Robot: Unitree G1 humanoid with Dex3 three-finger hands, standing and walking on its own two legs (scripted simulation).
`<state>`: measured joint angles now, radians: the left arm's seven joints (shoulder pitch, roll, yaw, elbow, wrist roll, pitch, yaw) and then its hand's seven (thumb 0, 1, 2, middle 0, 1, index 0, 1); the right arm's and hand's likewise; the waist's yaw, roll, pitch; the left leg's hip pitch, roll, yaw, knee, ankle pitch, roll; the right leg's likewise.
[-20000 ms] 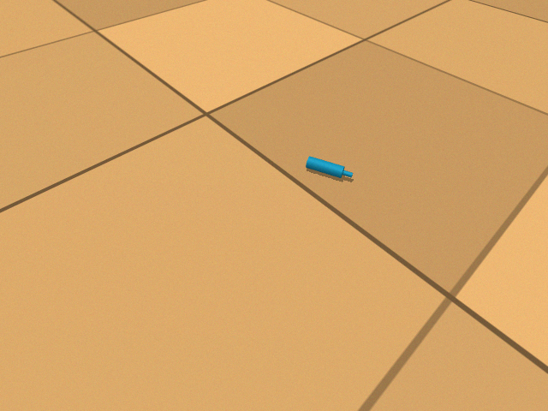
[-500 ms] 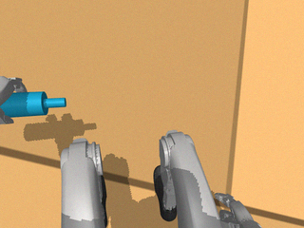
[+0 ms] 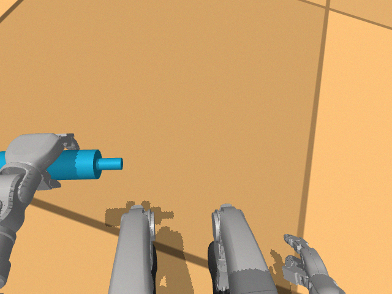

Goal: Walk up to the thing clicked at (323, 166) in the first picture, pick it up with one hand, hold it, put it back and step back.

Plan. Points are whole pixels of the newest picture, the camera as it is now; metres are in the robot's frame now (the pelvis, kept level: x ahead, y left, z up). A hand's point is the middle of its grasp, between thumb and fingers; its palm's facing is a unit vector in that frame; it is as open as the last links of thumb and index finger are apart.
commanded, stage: lift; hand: left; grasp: from above
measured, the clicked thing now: (63, 165) +0.38 +0.28 -0.09
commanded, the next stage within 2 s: hold in 0.78 s
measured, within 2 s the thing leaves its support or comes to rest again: neither
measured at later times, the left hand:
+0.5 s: hand (26, 152) +0.34 +0.26 +0.08, palm faces -0.43 -0.06 -0.90, open 9.4 cm
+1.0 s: hand (20, 111) +0.37 +0.24 +0.15, palm faces -0.45 -0.07 -0.89, open 9.4 cm
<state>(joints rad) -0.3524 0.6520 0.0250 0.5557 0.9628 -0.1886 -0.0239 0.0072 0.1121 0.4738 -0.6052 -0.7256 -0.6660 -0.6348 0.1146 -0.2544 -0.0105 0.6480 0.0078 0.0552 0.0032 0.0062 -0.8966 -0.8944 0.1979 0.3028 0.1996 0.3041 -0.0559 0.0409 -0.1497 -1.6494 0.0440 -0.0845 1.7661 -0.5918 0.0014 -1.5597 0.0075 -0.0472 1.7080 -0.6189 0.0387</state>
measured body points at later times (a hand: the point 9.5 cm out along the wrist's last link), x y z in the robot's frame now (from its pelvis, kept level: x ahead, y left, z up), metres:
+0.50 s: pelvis +0.03 +0.00 +0.15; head +0.10 +0.01 +0.60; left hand +0.36 +0.26 +0.13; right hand +0.14 -0.26 +0.04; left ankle +0.09 +0.12 -0.50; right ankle +0.08 -0.14 -0.50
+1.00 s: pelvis +0.07 +0.00 +0.21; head +0.12 +0.00 +0.66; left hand +0.39 +0.24 +0.20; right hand +0.19 -0.26 +0.09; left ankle +0.09 +0.12 -0.50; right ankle +0.08 -0.14 -0.50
